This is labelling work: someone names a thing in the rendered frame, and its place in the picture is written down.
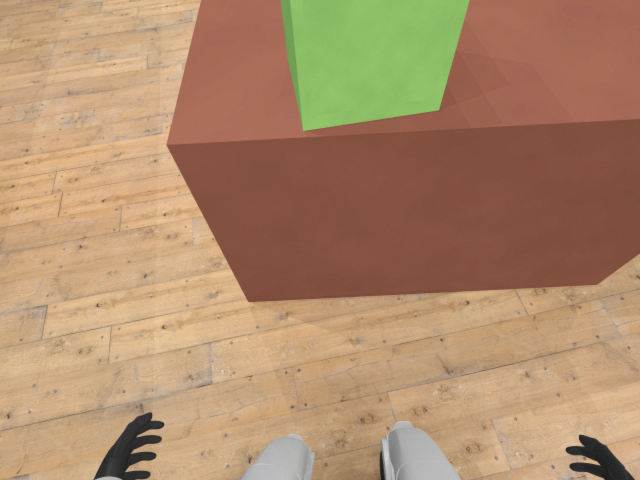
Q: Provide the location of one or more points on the pedestal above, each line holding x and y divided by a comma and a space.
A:
528, 175

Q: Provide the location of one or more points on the right robot thigh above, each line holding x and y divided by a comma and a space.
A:
411, 454

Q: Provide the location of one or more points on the robot left hand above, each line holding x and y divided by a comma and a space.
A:
119, 457

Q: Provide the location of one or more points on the carton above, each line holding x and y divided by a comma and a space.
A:
354, 61

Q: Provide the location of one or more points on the robot right hand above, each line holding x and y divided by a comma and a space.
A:
610, 467

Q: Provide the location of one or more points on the right robot shin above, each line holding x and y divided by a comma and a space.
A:
402, 424

